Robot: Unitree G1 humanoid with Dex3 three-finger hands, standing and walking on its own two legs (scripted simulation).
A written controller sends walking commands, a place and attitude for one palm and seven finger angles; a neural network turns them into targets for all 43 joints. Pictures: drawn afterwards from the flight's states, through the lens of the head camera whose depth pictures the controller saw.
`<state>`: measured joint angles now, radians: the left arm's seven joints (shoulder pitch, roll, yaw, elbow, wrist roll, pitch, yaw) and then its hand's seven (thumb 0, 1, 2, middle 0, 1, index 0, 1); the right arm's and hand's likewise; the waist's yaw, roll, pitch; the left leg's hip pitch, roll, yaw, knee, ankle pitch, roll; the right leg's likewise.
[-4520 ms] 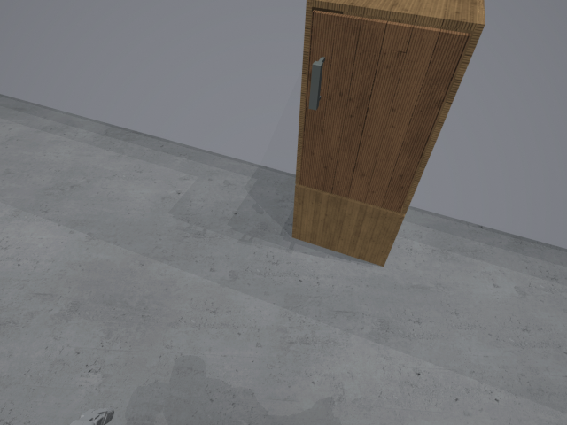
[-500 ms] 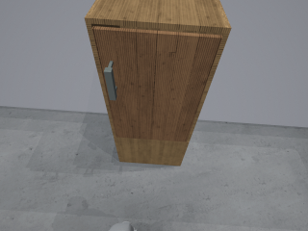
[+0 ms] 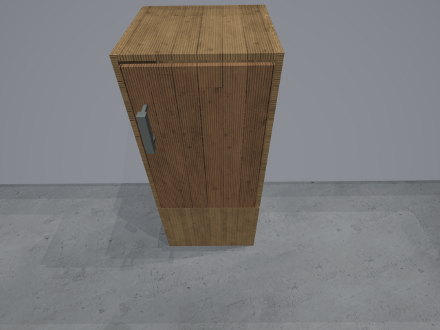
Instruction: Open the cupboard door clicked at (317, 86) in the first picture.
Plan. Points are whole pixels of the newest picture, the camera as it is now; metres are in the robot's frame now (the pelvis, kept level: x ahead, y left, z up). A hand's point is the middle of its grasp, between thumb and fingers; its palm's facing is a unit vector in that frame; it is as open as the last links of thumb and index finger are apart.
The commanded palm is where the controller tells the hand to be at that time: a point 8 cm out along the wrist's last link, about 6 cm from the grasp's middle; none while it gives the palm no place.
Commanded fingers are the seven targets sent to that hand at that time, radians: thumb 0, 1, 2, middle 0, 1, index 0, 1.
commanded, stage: come to a stop and stand still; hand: left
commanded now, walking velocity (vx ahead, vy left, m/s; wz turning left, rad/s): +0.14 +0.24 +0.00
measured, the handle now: (148, 129) +0.62 +0.24 +0.02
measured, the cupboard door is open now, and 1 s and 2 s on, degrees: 0 0 0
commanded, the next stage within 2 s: look again from close up in 1.00 s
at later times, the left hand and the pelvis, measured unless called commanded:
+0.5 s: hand out of the picture -0.07 +0.16 -0.18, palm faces +0.15 -0.98 -0.15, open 7.4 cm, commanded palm none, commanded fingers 0.00 0.90 0.90 -0.20 -0.30 -0.20 -0.30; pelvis +0.01 +0.02 +0.00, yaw +2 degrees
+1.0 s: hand out of the picture +0.01 +0.23 -0.17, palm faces +0.04 -0.98 -0.21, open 7.4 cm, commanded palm none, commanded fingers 0.00 0.90 0.90 -0.20 -0.30 -0.20 -0.30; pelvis +0.00 +0.05 +0.00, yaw +0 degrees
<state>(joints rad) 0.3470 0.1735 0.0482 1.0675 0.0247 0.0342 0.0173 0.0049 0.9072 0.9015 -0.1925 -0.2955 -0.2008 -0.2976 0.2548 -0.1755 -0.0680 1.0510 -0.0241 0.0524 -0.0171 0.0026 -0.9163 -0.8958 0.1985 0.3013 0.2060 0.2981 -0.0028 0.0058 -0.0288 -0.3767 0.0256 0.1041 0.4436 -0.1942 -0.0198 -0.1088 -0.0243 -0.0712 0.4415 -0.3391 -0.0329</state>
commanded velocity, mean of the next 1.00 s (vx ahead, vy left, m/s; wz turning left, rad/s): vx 0.02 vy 0.04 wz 0.00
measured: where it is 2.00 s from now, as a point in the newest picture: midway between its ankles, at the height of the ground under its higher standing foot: outside the picture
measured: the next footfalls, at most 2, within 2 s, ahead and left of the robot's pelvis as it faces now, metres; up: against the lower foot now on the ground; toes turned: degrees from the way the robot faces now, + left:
left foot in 0.46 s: +0.04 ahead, +0.15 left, +0.00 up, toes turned +6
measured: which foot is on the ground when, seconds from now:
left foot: up 0.00-0.44, down 0.46-1.00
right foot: down 0.00-1.00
